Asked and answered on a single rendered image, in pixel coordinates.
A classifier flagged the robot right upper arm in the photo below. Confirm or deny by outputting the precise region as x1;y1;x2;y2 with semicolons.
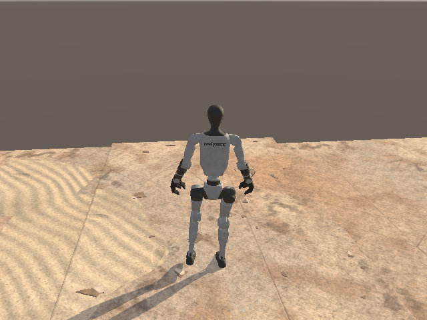
229;134;247;170

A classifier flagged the right robot thigh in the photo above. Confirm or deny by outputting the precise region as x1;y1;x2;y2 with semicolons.
218;186;236;229

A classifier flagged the left robot forearm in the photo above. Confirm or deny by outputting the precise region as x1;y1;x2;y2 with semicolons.
173;159;187;183

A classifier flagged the robot left upper arm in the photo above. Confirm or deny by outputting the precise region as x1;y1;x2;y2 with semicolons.
181;133;201;169

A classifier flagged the right robot forearm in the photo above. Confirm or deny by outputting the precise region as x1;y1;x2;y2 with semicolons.
240;160;252;184

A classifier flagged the right robot hand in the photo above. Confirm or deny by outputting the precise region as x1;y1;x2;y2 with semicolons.
239;181;254;195

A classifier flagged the left robot hand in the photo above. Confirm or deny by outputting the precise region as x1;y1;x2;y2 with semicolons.
170;179;185;195

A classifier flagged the left robot foot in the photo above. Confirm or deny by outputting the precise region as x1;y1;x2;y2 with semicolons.
186;250;196;265

